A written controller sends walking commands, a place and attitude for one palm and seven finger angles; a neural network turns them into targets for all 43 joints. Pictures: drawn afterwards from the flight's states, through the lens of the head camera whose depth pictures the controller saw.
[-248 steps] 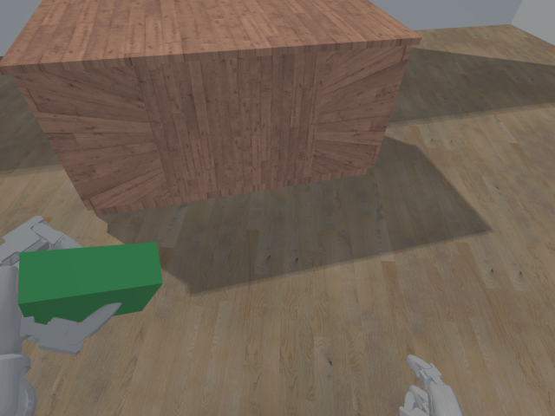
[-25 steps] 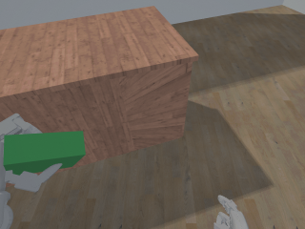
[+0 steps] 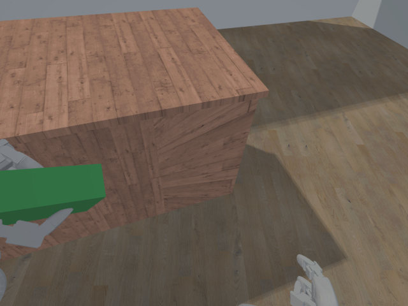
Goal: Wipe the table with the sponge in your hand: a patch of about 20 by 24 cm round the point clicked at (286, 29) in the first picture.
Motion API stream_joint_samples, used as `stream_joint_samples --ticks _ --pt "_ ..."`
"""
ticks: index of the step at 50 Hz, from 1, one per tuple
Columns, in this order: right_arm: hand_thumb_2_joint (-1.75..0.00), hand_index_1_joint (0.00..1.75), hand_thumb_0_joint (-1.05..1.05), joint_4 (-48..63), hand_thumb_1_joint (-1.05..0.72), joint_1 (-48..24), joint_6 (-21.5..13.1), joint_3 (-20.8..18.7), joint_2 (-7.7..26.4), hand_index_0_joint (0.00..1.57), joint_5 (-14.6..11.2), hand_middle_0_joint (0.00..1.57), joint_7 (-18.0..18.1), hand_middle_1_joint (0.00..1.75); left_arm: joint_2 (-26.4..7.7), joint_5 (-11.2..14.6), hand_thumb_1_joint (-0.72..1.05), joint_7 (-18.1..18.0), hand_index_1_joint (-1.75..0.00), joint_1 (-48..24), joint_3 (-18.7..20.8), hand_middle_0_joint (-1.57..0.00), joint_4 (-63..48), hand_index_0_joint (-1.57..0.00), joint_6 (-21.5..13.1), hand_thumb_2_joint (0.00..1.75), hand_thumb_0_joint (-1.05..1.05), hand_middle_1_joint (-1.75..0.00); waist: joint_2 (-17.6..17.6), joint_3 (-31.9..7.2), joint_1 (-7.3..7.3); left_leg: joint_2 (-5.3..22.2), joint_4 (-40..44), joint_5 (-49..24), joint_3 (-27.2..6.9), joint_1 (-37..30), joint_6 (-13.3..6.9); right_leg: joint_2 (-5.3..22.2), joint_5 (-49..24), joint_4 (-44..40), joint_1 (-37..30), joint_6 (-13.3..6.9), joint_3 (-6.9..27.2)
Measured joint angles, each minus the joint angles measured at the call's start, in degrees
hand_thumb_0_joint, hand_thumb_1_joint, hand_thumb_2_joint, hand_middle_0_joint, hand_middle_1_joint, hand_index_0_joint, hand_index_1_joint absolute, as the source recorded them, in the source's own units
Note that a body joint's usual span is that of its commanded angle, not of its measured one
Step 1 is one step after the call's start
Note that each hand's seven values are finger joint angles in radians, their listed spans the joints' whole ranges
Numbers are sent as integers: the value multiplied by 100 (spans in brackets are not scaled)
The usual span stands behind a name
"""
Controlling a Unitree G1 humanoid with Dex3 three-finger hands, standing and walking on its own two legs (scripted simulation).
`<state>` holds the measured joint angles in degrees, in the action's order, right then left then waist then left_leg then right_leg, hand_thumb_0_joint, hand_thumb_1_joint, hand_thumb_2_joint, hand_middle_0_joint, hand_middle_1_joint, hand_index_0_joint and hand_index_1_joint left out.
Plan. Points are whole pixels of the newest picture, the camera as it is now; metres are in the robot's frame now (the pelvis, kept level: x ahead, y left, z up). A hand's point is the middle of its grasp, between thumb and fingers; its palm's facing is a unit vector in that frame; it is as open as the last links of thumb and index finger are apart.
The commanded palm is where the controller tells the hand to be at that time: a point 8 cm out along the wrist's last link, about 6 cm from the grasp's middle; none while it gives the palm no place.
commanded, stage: take the last steps up to it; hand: left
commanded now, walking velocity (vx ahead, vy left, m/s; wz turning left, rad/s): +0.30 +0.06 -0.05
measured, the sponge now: (63, 193) +0.24 +0.22 +0.16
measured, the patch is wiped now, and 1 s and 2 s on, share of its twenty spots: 0.00 0.00 0.00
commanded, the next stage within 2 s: come to a stop and stand still in 1.40 s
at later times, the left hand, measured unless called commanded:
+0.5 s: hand (86, 156) +0.30 +0.21 +0.16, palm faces +0.37 -0.82 -0.44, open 9.0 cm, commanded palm +0.24 +0.26 +0.18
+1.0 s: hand (98, 110) +0.39 +0.22 +0.18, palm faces +0.38 -0.78 -0.50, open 9.0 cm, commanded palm +0.34 +0.26 +0.18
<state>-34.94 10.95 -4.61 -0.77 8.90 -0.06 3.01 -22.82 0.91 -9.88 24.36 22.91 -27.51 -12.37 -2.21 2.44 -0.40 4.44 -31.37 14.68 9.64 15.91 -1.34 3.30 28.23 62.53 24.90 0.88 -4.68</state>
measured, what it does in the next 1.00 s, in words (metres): walks ahead: right foot, then left foot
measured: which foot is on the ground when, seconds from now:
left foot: down 0.00-0.26, up 0.28-0.60, down 0.62-1.00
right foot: up 0.00-0.22, down 0.24-0.64, up 0.66-0.98, down 1.00-1.00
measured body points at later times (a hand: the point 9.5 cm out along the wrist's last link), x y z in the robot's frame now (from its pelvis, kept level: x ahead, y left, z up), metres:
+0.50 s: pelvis +0.09 -0.02 +0.01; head +0.13 -0.02 +0.45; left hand +0.28 +0.26 +0.19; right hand +0.24 -0.28 -0.09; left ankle +0.12 +0.13 -0.68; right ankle +0.09 -0.10 -0.73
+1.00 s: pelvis +0.18 -0.01 -0.01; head +0.20 -0.03 +0.44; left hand +0.37 +0.26 +0.21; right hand +0.33 -0.20 -0.11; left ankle +0.17 +0.13 -0.73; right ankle +0.21 -0.10 -0.74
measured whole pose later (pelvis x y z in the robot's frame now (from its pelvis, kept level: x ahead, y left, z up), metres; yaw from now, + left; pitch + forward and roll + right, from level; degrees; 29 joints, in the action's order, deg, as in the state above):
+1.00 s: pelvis +0.18 -0.01 -0.01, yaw -2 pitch +0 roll +1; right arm -34.9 12.6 -4.9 2.7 6.8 0.2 2.6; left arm -23.3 1.1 -8.9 28.3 21.4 -30.6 -11.9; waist 1.4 3.1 1.2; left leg 6.2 -33.5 17.9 8.8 14.5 2.0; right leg 2.3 16.3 33.4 18.6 0.3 -8.8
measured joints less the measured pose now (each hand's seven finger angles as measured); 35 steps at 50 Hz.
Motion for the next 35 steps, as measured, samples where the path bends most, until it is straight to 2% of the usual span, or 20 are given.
stream_joint_samples --ticks 2,5,11,12,13,15,17,20,22,24,30,32,33,35 --pt "-90 29 1 5 -90 19 -72 118 -122 20 -3 20 -60 30 102 9 -42 28 -138 76 -84 -87 -134 -87 33 105 -1 -138 48 -31 14 27 154 -23 30 -109 2 49 -291 -189 209 29 -79" --pt "-90 29 1 18 -90 92 -151 241 -224 20 30 20 -106 30 174 -3 -42 90 -138 306 -229 -87 -406 -87 3 105 -1 -138 143 -39 31 39 322 -19 46 -261 31 108 -628 -931 237 65 -195" --pt "-90 30 1 -79 -90 218 -84 309 -200 21 60 20 -36 30 -19 6 -42 123 -138 456 -137 -87 -219 -87 -29 105 -1 -138 372 -66 110 87 124 273 -13 -390 186 -49 -879 -2638 -439 76 -481" --pt "-90 30 1 -83 -90 238 -54 299 -168 21 51 20 -22 30 -68 6 -42 112 -138 421 -85 -87 -130 -87 -5 105 -1 -138 385 -81 116 92 -94 415 -41 -331 222 -88 -1031 -2966 -629 14 -505" --pt "-90 30 1 -99 -90 226 -17 269 -101 21 40 20 -15 30 -60 -13 -42 105 -138 338 -66 -87 -32 -87 17 105 -1 -138 454 -71 128 149 -444 602 -78 -208 166 -130 -1448 -3034 -663 -157 -537" --pt "-90 30 1 -259 -90 96 80 186 75 21 25 20 -11 30 99 -18 -42 105 -138 104 -134 -87 177 -87 69 105 -1 -138 550 10 149 81 -1723 1105 -388 257 128 -142 -1365 -2733 -620 -402 -595" --pt "-90 30 1 -392 -90 4 147 97 236 20 24 20 -42 30 311 8 -42 130 -138 -30 -231 -87 349 -87 82 105 -1 -138 521 67 166 -62 -2868 1070 -597 735 177 -115 -1186 -2748 -715 -462 -586" --pt "-90 30 1 -386 -90 -63 227 13 413 20 20 20 -41 30 484 0 -42 156 -138 77 -318 -87 365 -87 77 105 -1 -138 399 119 108 -58 -3462 736 -658 1231 255 -98 -1262 -3071 -910 -414 -544" --pt "-90 29 1 -299 -90 -71 232 -39 489 20 30 20 -24 30 468 -20 -42 160 -138 208 -363 -87 219 -87 45 105 -1 -138 289 168 38 15 -3160 522 -632 1386 266 -76 -1337 -3296 -1027 -408 -543" --pt "-90 29 1 -186 -90 -55 219 -91 534 20 39 20 -1 30 361 -29 -42 153 -138 320 -368 -87 -24 -87 7 105 -1 -138 159 233 -8 90 -2447 385 -546 1348 247 -38 -1368 -3443 -1122 -386 -541" --pt "-90 29 1 127 -91 110 145 -229 607 20 48 20 54 30 15 30 -42 11 -138 581 -136 -87 -769 -87 -91 105 -1 -138 -3 261 45 40 -245 -9 -238 536 162 36 -1073 -3246 -1268 -206 -437" --pt "-90 29 1 182 -90 158 133 -254 582 20 33 20 94 30 -61 56 -42 -36 -137 552 -26 -87 -819 -87 -126 105 -1 -138 -2 184 67 -28 132 -355 -130 218 104 87 -769 -2825 -1224 -104 -360" --pt "-90 29 1 168 -91 135 148 -258 504 20 18 20 113 30 -90 68 -42 -56 -137 450 18 -87 -731 -87 -143 105 -1 -138 -75 174 87 -79 -11 -317 -67 203 75 141 -479 -2417 -1123 -85 -240" --pt "-90 29 1 131 -91 77 156 -193 333 20 7 20 115 30 -72 46 -42 -65 -137 212 52 -87 -410 -87 -147 105 -1 -138 -76 115 89 -73 -193 -95 -25 174 34 36 99 -1230 -729 -82 -10"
